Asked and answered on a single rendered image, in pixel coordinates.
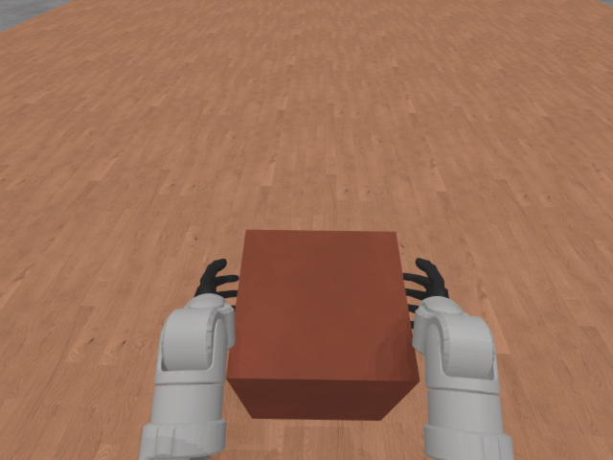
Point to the left robot forearm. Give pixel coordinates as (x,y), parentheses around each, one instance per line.
(186,417)

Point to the right robot hand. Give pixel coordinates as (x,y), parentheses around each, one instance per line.
(434,284)

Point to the right robot forearm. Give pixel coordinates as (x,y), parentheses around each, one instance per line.
(464,413)

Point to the left robot hand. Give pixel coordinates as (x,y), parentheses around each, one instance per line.
(209,281)

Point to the carton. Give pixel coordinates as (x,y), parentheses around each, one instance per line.
(322,326)

